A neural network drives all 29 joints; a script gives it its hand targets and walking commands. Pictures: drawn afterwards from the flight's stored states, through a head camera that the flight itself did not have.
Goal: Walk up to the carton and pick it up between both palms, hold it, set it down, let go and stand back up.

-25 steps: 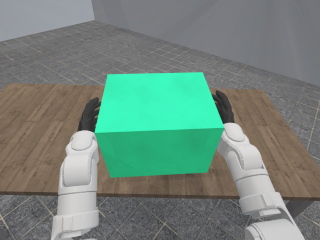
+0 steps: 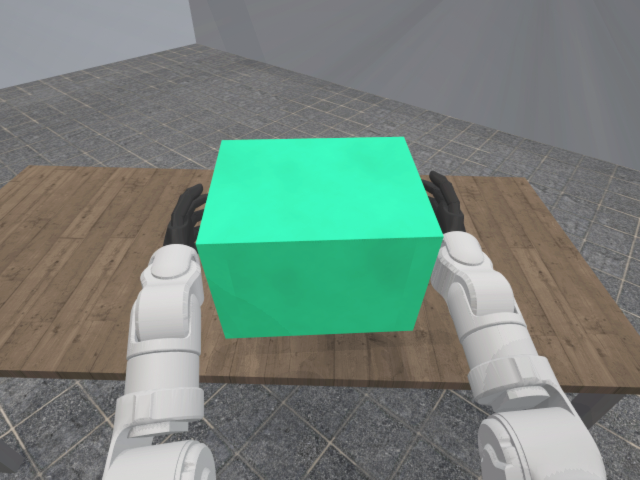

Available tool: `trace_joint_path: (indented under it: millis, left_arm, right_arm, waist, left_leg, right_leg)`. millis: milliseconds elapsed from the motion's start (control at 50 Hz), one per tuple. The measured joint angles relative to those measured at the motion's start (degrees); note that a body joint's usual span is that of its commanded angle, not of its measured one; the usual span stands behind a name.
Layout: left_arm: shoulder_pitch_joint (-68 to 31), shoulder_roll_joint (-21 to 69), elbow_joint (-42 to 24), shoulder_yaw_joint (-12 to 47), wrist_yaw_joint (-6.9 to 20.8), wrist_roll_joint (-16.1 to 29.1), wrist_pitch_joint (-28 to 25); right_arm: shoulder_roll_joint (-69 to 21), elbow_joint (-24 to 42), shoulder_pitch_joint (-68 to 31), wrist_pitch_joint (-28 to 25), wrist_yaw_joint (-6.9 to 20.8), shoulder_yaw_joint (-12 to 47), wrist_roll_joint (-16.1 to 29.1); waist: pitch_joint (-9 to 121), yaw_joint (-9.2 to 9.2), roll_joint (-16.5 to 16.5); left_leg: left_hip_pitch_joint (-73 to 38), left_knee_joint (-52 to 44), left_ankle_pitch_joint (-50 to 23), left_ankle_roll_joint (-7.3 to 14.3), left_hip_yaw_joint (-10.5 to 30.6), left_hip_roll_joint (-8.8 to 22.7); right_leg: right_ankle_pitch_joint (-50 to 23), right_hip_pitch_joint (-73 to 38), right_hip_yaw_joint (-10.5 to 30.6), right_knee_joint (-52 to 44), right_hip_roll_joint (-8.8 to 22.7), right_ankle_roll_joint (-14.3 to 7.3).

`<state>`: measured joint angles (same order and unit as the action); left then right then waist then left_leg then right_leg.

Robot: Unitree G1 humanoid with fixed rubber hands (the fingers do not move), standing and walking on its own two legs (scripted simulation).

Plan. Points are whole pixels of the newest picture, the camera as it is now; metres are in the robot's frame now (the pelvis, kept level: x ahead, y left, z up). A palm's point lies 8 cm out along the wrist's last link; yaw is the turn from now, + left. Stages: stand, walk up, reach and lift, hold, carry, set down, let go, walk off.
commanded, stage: set down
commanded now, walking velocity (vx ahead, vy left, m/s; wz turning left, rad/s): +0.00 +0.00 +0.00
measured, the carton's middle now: (317, 235) +0.38 +0.01 +0.16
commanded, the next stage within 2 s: none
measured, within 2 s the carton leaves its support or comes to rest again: neither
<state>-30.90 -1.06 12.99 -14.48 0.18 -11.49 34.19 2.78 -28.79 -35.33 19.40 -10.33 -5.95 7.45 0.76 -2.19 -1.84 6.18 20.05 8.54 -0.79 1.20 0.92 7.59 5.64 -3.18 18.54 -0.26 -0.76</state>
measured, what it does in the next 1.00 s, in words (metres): stands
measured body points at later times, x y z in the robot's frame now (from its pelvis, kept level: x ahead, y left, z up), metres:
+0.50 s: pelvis +0.03 +0.01 +0.00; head +0.02 +0.04 +0.45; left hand +0.39 +0.18 +0.10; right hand +0.39 -0.15 +0.11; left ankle +0.03 +0.13 -0.75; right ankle +0.04 -0.11 -0.75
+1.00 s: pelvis +0.05 +0.00 +0.00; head +0.04 +0.03 +0.45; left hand +0.40 +0.17 +0.08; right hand +0.40 -0.16 +0.08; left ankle +0.03 +0.13 -0.75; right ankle +0.04 -0.11 -0.75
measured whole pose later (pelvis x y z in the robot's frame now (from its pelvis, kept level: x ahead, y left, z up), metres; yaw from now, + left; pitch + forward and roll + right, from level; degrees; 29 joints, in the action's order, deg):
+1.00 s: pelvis +0.05 +0.00 +0.00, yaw +2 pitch -1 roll -1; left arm -19.9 -0.2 19.5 -8.4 -2.6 -9.0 12.9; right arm 1.5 -31.6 -21.3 -2.4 -8.7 -5.1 3.1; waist 0.3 -2.1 -1.6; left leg 8.5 21.4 12.3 -1.0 3.1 0.8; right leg 9.9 5.4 -5.1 16.0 -0.3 -0.3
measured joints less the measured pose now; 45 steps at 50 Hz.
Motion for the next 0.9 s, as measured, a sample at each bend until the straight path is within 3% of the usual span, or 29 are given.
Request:
trace_joint_path:
  millis: [200,360,620,900]
  left_arm:
    - [3.37,1.33,4.01,-0.69,1.81,-2.16,-10.67]
    - [6.93,0.64,4.99,3.83,-0.73,0.35,-15.44]
    - [10.08,0.64,1.65,6.97,-4.14,2.34,-17.16]
    - [11.33,1.04,4.36,5.67,-2.62,1.87,-19.29]
  right_arm:
    - [-4.48,-2.58,6.13,-11.78,2.49,-4.07,-8.42]
    - [-3.8,-3.46,10.41,-18.03,2.97,-3.51,-7.17]
    - [0.53,-0.6,11.44,-18.6,2.07,1.94,-1.26]
    - [-1.04,-2.26,13.42,-20.35,1.65,1.53,-3.65]
  waist:
    - [-0.72,0.41,-1.41]
    - [-1.04,1.02,-1.25]
    - [0.26,0.14,-0.46]
    - [-0.74,-0.2,-0.34]
  left_leg:
    - [-1.47,-1.14,0.06,-0.01,1.07,-0.54]
    - [0.0,0.1,1.36,0.0,1.44,-0.68]
    - [2.19,1.44,3.36,0.08,1.09,-0.12]
    - [1.06,1.03,3.86,-0.09,1.72,-0.18]
  right_leg:
    - [0.66,-1.76,-1.07,-0.79,0.52,0.16]
    - [1.24,-1.21,-1.45,-1.18,0.63,0.42]
    - [1.53,-0.14,-1.07,-2.66,0.01,0.68]
    - [2.56,-1.25,-1.69,-2.51,0.04,0.57]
